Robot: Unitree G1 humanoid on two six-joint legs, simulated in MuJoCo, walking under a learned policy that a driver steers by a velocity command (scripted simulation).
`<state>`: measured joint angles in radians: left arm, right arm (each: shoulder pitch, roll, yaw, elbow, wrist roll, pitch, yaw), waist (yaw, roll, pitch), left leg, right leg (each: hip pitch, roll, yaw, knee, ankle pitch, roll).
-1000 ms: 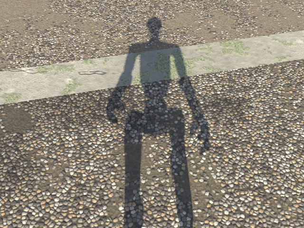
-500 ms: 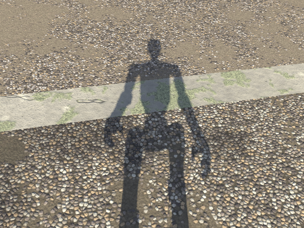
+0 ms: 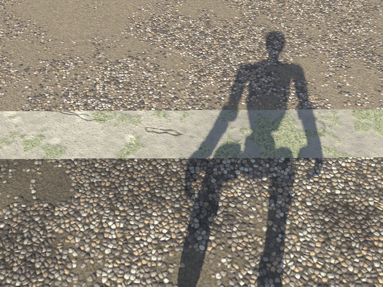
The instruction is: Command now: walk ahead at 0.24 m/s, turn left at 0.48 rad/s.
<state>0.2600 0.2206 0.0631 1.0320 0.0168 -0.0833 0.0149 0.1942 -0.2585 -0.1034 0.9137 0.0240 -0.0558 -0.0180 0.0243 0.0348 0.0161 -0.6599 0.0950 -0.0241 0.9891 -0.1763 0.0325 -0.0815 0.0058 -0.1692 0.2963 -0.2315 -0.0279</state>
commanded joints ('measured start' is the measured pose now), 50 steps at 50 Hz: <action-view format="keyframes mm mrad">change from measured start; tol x16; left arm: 1 -118 172 29 -85 -3 -4 30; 11 39 105 7 -165 11 34 13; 27 -182 161 30 -225 -12 67 40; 50 165 234 28 -153 -35 3 -4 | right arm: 1 -19 18 15 -81 -14 8 25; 11 83 -305 -63 -195 -44 27 32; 50 -246 -48 35 -342 4 -26 42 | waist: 1 -40 -115 36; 8 -104 -98 -73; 11 -24 267 -374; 12 -81 89 -397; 15 -18 -14 -146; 32 -19 135 -156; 36 22 -275 -19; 50 99 -190 70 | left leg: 1 91 0 42 -193 142 -14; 7 207 -70 97 -364 49 50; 9 470 -137 96 -518 228 110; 10 696 82 -199 -492 696 190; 11 897 306 -653 -557 689 427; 17 377 78 -316 -702 144 217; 34 213 -56 -375 -609 -468 99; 36 -140 -258 -104 -149 -417 20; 38 -209 -160 -185 -14 -223 14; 50 73 -80 66 -393 74 -52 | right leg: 1 -121 -242 16 -85 606 -123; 8 42 -267 -21 264 771 -59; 9 -17 -204 -41 466 650 -9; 11 -520 68 118 1094 -522 97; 12 -555 17 259 1132 -450 72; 17 -453 -57 239 866 -167 53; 28 -427 -6 277 500 -77 102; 34 -48 -24 196 141 -74 5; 37 -30 -404 845 -149 -550 -237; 50 -12 -226 322 -150 34 -142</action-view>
